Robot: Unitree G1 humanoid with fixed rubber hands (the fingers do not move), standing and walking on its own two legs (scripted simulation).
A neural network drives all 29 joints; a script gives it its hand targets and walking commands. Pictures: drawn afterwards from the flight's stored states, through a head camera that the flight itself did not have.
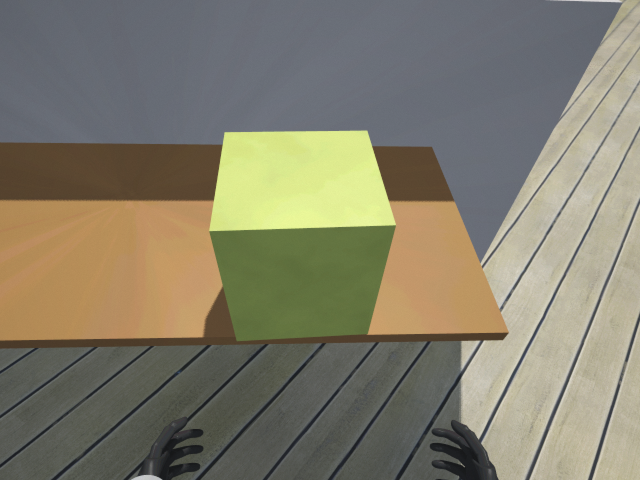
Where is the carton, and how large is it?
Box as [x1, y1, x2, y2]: [209, 131, 395, 340]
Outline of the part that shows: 225,132 209,231 236,339 250,340 367,333 395,227 395,223 367,131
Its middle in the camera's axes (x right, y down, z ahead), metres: -0.03 +0.00 +0.59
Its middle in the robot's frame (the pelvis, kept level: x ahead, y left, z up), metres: +0.46 +0.06 +0.04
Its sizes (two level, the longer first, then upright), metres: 0.210 0.200 0.250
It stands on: a table, 0.70 m high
